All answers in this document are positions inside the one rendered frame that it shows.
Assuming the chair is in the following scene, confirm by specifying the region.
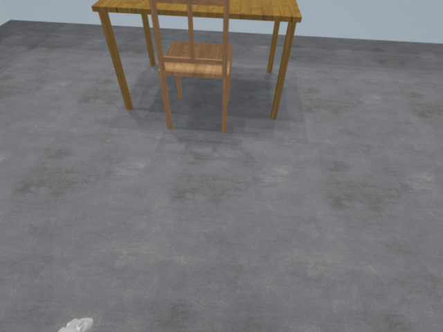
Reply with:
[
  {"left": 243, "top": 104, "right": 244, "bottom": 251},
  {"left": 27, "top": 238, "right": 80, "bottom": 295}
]
[{"left": 149, "top": 0, "right": 233, "bottom": 133}]

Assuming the left robot hand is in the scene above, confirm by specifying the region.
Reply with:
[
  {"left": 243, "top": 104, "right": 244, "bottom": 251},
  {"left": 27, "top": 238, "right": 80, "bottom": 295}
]
[{"left": 58, "top": 317, "right": 93, "bottom": 332}]

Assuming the table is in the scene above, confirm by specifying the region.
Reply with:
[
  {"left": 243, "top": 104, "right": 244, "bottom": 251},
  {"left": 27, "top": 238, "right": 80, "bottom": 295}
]
[{"left": 92, "top": 0, "right": 302, "bottom": 120}]

